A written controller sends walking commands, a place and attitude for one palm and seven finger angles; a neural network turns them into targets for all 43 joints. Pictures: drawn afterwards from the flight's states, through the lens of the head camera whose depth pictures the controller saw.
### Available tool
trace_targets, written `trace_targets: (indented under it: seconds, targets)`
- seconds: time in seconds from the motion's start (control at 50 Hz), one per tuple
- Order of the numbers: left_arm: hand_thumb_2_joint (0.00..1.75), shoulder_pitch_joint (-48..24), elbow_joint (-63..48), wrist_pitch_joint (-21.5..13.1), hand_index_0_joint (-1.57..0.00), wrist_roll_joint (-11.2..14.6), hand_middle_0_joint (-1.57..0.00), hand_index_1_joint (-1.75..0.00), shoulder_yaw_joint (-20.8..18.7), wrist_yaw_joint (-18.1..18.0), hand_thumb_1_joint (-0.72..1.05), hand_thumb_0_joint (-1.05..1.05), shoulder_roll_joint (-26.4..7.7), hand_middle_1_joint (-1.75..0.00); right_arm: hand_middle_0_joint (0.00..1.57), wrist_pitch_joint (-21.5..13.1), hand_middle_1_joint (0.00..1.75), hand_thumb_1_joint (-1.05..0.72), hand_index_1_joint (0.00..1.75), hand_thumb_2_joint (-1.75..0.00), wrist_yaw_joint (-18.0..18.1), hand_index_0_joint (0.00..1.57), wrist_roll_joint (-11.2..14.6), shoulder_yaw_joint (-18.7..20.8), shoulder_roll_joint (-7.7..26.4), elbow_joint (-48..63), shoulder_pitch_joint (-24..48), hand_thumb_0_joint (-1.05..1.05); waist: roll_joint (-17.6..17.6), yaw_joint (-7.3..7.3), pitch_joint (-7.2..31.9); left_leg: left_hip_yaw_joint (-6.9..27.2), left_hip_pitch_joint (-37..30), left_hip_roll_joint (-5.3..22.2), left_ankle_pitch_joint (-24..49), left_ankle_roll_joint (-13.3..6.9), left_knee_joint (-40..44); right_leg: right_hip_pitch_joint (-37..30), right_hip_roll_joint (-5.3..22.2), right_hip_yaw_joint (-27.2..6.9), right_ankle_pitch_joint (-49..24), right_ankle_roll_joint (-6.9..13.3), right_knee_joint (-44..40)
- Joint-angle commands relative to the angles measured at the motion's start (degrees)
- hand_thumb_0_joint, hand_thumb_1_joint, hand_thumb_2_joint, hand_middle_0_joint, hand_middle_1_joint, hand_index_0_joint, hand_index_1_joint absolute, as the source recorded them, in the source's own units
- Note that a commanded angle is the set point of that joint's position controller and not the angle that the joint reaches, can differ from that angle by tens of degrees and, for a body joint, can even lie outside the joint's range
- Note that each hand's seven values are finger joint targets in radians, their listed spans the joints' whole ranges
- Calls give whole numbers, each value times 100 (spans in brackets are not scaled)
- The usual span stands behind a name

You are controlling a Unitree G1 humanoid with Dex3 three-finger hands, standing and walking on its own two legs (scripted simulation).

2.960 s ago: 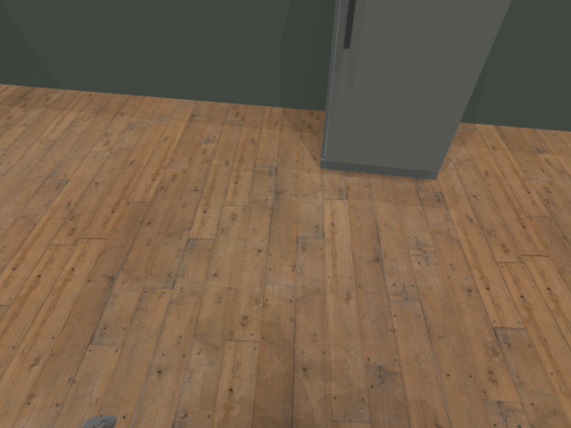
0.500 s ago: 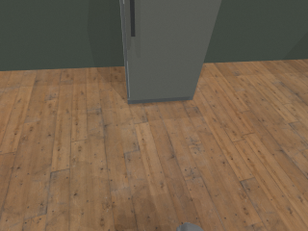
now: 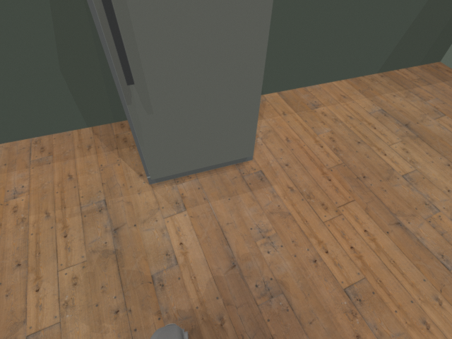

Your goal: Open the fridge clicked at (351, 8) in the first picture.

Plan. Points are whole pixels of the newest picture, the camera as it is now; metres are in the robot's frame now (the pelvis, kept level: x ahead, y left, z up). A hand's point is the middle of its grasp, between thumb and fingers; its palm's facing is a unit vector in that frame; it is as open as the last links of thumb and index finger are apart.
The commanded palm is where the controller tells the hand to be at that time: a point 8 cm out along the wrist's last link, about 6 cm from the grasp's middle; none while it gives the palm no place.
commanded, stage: walk to a spot facing it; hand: left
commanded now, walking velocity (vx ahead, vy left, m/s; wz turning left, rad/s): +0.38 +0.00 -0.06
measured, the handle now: (110, 11) +0.94 +0.37 +0.16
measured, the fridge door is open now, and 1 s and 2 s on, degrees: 0 0 0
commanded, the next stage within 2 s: turn to face it in 0.34 s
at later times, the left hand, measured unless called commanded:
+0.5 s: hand (136, 273) +0.29 +0.22 -0.17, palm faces -0.11 -0.98 -0.18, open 7.3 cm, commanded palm none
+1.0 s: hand (142, 245) +0.37 +0.23 -0.19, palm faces +0.12 -0.98 -0.16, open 7.3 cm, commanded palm none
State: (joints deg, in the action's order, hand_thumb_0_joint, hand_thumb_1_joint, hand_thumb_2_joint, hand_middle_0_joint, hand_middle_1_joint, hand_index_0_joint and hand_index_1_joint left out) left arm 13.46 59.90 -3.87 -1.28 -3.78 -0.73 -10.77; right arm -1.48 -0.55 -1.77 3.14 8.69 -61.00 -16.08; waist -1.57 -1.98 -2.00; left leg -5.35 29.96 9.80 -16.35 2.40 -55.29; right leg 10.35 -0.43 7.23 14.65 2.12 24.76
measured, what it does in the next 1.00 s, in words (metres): walks ahead: left foot, then right foot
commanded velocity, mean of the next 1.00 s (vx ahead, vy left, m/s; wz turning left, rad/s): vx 0.09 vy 0.00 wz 0.13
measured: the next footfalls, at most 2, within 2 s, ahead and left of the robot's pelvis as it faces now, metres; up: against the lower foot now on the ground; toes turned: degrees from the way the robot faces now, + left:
left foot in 0.14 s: +0.21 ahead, +0.15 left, +0.00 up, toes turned +10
right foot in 0.60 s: +0.36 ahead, -0.12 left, +0.00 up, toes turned -17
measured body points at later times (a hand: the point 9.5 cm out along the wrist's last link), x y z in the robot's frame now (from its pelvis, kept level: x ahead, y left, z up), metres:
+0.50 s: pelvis +0.20 +0.04 +0.00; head +0.23 +0.05 +0.45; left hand +0.29 +0.27 -0.15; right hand +0.15 -0.17 -0.15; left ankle +0.17 +0.14 -0.74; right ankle +0.27 -0.10 -0.68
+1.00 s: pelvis +0.27 +0.04 -0.02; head +0.29 +0.07 +0.42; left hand +0.36 +0.28 -0.18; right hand +0.35 -0.21 -0.15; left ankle +0.29 +0.13 -0.74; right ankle +0.32 -0.11 -0.73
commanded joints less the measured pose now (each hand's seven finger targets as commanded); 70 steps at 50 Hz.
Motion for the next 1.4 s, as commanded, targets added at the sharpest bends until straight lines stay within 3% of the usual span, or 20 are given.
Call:
trace_targets:
  seconds: [0.0, 0.1, 0.12, 0.14, 0.16, 0.22, 0.28, 0.4, 0.48, 0.54, 0.56, 0.58, 0.62, 0.76, 0.9, 0.92, 0.96, 1.0, 1.08, 1.38]
  targets:
    - [90, 464, -71, -51, -20, -18, -20, -30, -64, 47, 90, 0, -729, -30, 20, -123, 30, -90, 30, -90, -104, 20, 36, 11, 221, 398, 146, 0, 969, 211, -174, -131, -289, -111, 334, -43, 1236, 208, 1404, -1062, -291, 687, -1197]
    - [90, 500, -6, 17, -20, 15, -20, -30, -98, 66, 90, 0, -798, -30, 20, -255, 30, -90, 30, -90, -58, 20, 20, 88, 640, 235, -392, 0, 380, -191, -85, -491, -2215, -478, 481, -165, 2534, 586, 1078, -776, -786, 389, 118]
    - [90, 585, -55, 25, -20, 28, -20, -30, -72, 92, 90, 0, -562, -30, 20, -298, 30, -90, 30, -90, 7, 20, -35, 200, 1114, 56, -1158, 0, -681, -478, 345, 535, -3251, 203, 73, -409, 3052, 1163, 621, -467, -687, 146, 1633]
    - [90, 625, -206, 30, -20, 79, -20, -30, -14, 138, 90, 0, -263, -30, 20, -295, 30, -90, 30, -90, 50, 20, -82, 324, 1762, -65, -1795, 0, -2140, -601, 641, 2430, -3844, 1673, -109, -901, 3962, 2193, -45, 68, 1582, -116, 3513]
    - [90, 317, -278, 53, -20, 16, -20, -30, -28, 76, 90, 0, -460, -30, 20, -256, 30, -90, 30, -90, 124, 20, -53, 244, 1555, -144, -1726, 0, -1930, -619, 541, 2889, -3577, 1870, -399, -925, 4348, 2539, 96, -622, 1718, -30, 4517]
    - [90, 186, -96, 111, -20, -23, -20, -30, -51, 192, 90, 0, -313, -30, 20, -347, 30, -90, 30, -90, 167, 20, -4, 18, 791, 176, -570, 0, -376, -42, -363, 1256, -2278, 1417, 557, -758, 4348, 2562, 740, -775, 440, -71, 4790]
    - [90, 594, -30, 346, -20, -44, -20, -30, -69, 196, 90, 0, -113, -30, 20, -396, 30, -90, 30, -90, 208, 20, 44, 6, 696, 233, -333, 0, -521, 222, -107, 96, -2088, 1143, 1372, -722, 4320, 2259, 760, -661, 74, -243, 4581]
    - [90, -200, -509, 468, -20, -44, -20, -30, -101, 268, 90, 0, 17, -30, 20, -329, 30, -90, 30, -90, 223, 20, 55, 91, 753, 139, -563, 0, -491, 116, -293, -711, -2582, 1051, 2486, -817, 4147, 2612, 801, -238, -280, -433, 3044]
    - [90, -393, -512, 354, -20, -45, -20, -30, 9, 166, 90, 0, 132, -30, 20, -238, 30, -90, 30, -90, 209, 20, 4, 60, 648, -64, -746, 0, -725, 2, -265, -798, -2490, 901, 3355, -871, 3639, 1696, 516, -11, -364, -283, 1593]
    - [90, 324, -195, 209, -20, -56, -20, -30, 47, 67, 90, 0, -74, -30, 20, -174, 30, -90, 30, -90, 187, 20, 64, 19, 591, -172, -696, 0, -355, 380, 232, -623, -2226, 614, 3265, -613, 2719, 85, 312, 231, -1233, -252, 477]
    - [90, 733, -30, 131, -20, -60, -20, -30, 2, 16, 90, 0, -384, -30, 20, -183, 30, -90, 30, -90, 163, 20, 103, -4, 448, -214, -711, 0, 36, 579, 569, -639, -1797, 382, 2422, -387, 2071, -808, 713, -104, -2263, -237, 251]
    - [90, 1084, 89, 61, -20, -70, -20, -30, -86, -55, 90, 0, -895, -30, 20, -173, 30, -90, 30, -90, 126, 20, 144, -46, 134, -168, -949, 0, 1131, 633, 1105, -800, -777, -183, 189, -146, 951, -1924, 1999, -1241, -4128, 122, 332]
    - [90, 977, 6, 95, -20, 41, -20, -30, -126, -78, 90, 0, -1152, -30, 20, 86, 30, -90, 30, -90, 200, 20, 212, -20, 153, 25, -829, 0, 1661, 574, 1315, 158, -605, -448, -2216, -66, -796, -1314, 2836, -1635, -4869, 842, -195]
    - [90, -563, -629, 306, -20, -32, -20, -30, -82, -194, 90, 0, -700, -30, 20, 399, 30, -90, 30, -90, 39, 20, 75, 62, 145, 133, -671, 0, 1060, 32, 224, 69, -636, -271, -917, 40, -698, 779, 2266, -135, -557, 363, -937]
    - [90, -431, -790, 450, -20, -31, -20, -30, -208, -146, 90, 0, -940, -30, 20, 311, 30, -90, 30, -90, -23, 20, 56, 112, 399, 628, -288, 0, 942, 83, 235, -387, -1236, -503, -290, -20, 1684, 650, 2189, 304, -218, 152, 4]
    - [90, -433, -818, 491, -20, 11, -20, -30, -196, -128, 90, 0, -845, -30, 20, 276, 30, -90, 30, -90, -30, 20, 50, 148, 564, 637, -448, 0, 377, -36, 280, -213, -1783, -432, 185, -67, 2476, 1033, 2035, 421, 133, -56, 592]
    - [90, -752, -1279, 580, -20, 49, -20, -30, -92, -42, 90, 0, -343, -30, 20, 218, 30, -90, 30, -90, 28, 20, -54, 347, 1584, 823, -676, 0, -2057, -320, -101, 2869, -1539, 1551, 953, -1187, 4255, 2440, 710, 392, 2204, -681, 3082]
    - [90, -918, -1223, 583, -20, -15, -20, -30, -153, -30, 90, 0, -422, -30, 20, 161, 30, -90, 30, -90, 153, 20, -16, 319, 1530, 822, -259, 0, -1327, -145, 123, 2690, -1583, 1215, 866, -1251, 4118, 2645, 703, -564, 1516, -566, 4285]
    - [90, -231, -778, 557, -20, 6, -20, -30, -131, 6, 90, 0, -591, -30, 20, 49, 30, -90, 30, -90, 201, 20, 56, 176, 1181, 971, 286, 0, -601, 140, 588, 1363, -2397, 528, 2524, -1034, 3692, 2368, 695, -613, 564, -706, 4155]
    - [90, 109, -623, 545, -20, 83, -20, -30, 10, -112, 90, 0, -492, -30, 20, 253, 30, -90, 30, -90, 132, 20, 43, 220, 1289, 761, 438, 0, -681, 128, 361, 1935, -1873, 448, 1777, -1220, 3708, 728, 305, -505, 851, -533, 1456]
